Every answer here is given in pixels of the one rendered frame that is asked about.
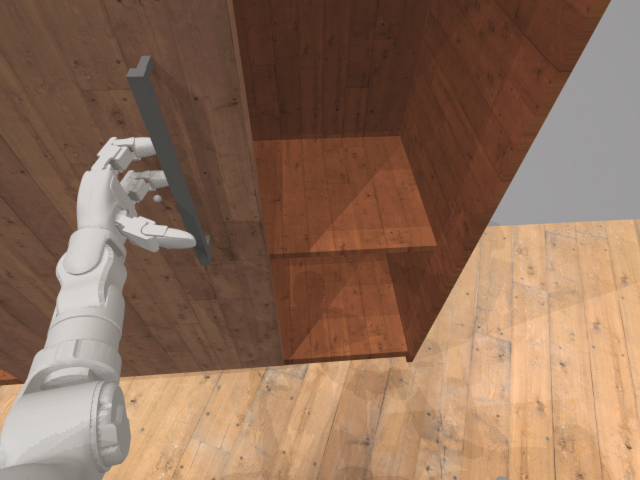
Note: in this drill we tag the handle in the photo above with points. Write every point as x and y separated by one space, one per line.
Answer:
147 102

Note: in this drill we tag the left robot forearm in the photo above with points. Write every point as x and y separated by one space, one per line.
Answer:
83 338

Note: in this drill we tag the robot left hand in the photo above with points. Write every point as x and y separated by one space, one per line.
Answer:
101 197

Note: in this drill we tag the robot left upper arm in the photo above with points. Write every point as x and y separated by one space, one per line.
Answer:
75 432

